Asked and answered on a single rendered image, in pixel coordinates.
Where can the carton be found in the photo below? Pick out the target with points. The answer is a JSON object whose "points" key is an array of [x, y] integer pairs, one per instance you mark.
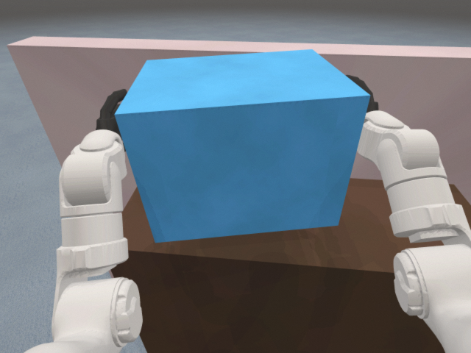
{"points": [[242, 143]]}

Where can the pedestal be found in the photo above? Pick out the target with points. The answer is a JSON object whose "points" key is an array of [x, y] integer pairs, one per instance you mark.
{"points": [[316, 290]]}

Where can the right robot upper arm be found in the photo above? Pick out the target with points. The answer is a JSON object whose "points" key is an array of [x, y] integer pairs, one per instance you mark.
{"points": [[434, 283]]}

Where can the left robot upper arm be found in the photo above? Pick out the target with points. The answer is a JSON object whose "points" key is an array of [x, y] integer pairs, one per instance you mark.
{"points": [[97, 316]]}

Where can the robot right forearm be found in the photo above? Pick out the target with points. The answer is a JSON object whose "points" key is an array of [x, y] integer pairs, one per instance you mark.
{"points": [[423, 208]]}

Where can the right robot hand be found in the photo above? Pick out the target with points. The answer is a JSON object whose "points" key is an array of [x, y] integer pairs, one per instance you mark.
{"points": [[373, 105]]}

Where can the robot left forearm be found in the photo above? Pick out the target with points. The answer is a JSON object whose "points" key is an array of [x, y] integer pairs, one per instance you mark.
{"points": [[91, 194]]}

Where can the left robot hand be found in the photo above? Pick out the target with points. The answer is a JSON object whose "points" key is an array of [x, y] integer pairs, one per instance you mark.
{"points": [[107, 118]]}

